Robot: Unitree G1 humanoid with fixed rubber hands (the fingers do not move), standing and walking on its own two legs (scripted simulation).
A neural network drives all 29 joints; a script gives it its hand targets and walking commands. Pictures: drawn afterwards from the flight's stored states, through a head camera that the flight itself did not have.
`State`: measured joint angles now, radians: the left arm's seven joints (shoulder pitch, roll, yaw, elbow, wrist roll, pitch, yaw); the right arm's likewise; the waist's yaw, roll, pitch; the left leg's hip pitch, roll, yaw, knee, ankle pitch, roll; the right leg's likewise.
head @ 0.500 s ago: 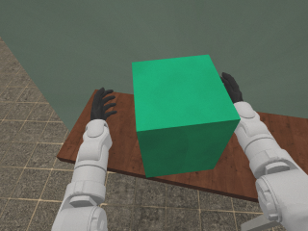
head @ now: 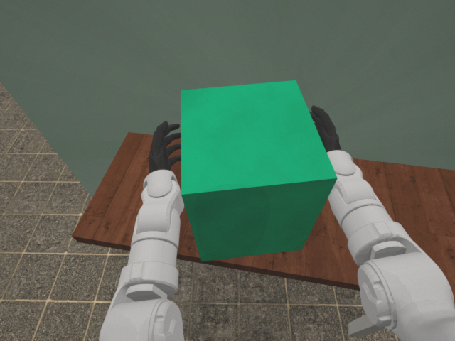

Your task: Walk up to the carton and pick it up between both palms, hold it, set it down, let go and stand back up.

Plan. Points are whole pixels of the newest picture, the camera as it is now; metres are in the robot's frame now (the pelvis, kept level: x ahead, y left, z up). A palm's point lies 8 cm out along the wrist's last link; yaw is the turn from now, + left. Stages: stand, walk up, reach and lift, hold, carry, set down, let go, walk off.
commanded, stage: reach and lift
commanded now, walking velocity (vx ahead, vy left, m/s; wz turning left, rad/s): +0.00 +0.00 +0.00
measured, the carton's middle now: (245, 176) +0.39 +0.05 +0.05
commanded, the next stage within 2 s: none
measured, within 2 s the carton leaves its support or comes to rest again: leaves its support in 1.50 s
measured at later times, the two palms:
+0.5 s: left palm (159, 169) +0.36 +0.20 +0.09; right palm (325, 152) +0.43 -0.08 +0.09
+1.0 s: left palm (157, 172) +0.36 +0.20 +0.08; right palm (325, 157) +0.42 -0.08 +0.09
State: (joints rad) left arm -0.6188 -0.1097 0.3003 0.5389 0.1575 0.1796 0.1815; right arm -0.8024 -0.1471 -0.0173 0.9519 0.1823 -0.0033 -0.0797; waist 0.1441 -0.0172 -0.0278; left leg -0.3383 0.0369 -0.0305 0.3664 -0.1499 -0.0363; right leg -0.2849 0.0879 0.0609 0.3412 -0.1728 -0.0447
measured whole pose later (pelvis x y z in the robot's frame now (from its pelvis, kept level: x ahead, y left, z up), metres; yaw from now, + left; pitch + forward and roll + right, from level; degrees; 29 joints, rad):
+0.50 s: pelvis +0.01 +0.00 +0.00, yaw +1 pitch +6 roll +0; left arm -0.57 -0.17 0.42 0.47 0.32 0.16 0.09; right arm -0.77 -0.04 -0.21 0.95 -0.07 -0.04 -0.03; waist 0.11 -0.03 -0.04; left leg -0.29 0.03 -0.04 0.33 -0.14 -0.04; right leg -0.23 0.08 0.05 0.31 -0.17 -0.05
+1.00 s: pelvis +0.01 +0.00 +0.00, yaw +1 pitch +2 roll +0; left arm -0.53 -0.18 0.42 0.45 0.35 0.17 0.05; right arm -0.70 0.00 -0.27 0.93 -0.13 -0.09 -0.02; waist 0.10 -0.03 -0.01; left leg -0.20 0.02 -0.04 0.29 -0.14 -0.03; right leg -0.14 0.07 0.05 0.28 -0.18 -0.04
